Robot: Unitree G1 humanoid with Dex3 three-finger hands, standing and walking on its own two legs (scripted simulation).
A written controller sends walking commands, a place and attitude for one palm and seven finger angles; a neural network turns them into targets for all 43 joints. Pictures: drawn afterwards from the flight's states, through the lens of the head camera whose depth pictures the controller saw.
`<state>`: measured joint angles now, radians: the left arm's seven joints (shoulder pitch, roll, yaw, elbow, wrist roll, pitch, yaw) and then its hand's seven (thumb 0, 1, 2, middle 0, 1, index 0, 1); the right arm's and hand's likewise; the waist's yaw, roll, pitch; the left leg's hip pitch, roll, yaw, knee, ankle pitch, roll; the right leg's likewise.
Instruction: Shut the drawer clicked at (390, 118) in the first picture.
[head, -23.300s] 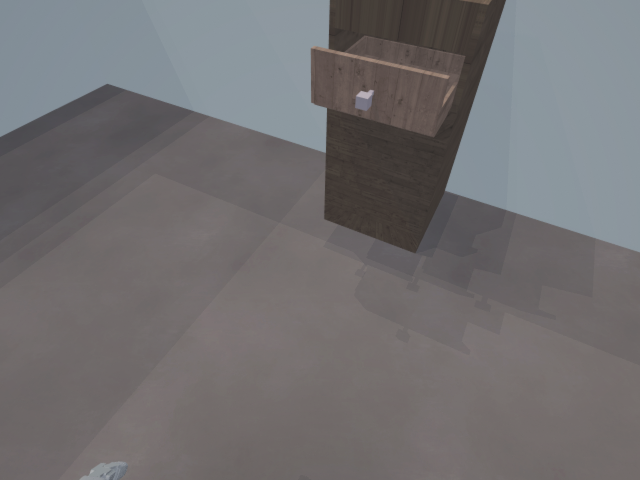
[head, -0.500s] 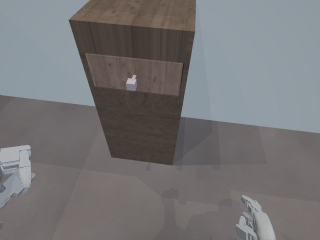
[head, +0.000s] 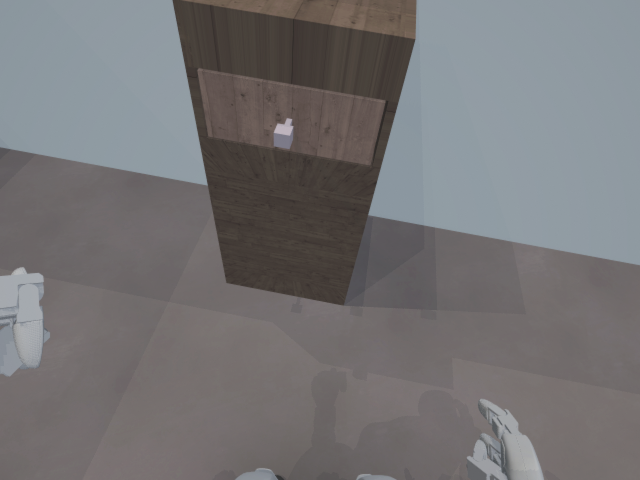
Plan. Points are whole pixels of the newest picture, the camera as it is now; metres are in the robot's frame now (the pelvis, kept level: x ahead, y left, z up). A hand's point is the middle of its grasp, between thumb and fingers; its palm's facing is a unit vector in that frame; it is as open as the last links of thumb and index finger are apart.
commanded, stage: step back with the hand held close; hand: left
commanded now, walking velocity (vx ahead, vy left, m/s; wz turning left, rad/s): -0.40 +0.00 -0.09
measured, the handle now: (285, 131) +0.77 +0.10 -0.03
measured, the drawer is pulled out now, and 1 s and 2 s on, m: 0.00 0.00 0.00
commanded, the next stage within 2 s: stop stepping back and stand still in 0.10 s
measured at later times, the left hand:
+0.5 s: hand (0, 475) +0.11 +0.22 +0.18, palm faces +0.32 -0.83 -0.46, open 3.2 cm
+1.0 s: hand out of the picture +0.08 +0.22 +0.17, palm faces +0.30 -0.84 -0.46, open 3.3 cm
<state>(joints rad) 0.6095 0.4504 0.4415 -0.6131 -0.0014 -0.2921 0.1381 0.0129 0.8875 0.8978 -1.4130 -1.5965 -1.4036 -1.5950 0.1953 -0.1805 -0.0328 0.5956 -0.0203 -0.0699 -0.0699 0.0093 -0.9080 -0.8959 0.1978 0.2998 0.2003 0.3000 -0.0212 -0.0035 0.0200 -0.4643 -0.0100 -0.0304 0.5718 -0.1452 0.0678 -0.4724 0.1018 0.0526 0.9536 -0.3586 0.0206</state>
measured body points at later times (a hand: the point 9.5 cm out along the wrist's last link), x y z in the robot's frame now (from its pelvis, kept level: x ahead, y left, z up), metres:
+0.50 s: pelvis -0.09 -0.01 +0.00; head -0.12 +0.00 +0.45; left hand +0.08 +0.26 +0.21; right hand +0.01 -0.28 -0.09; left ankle +0.00 +0.07 -0.73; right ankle -0.22 -0.12 -0.73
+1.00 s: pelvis -0.14 +0.00 +0.00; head -0.13 +0.00 +0.45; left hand +0.06 +0.27 +0.19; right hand +0.02 -0.23 -0.08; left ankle +0.00 +0.07 -0.72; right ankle -0.20 -0.10 -0.73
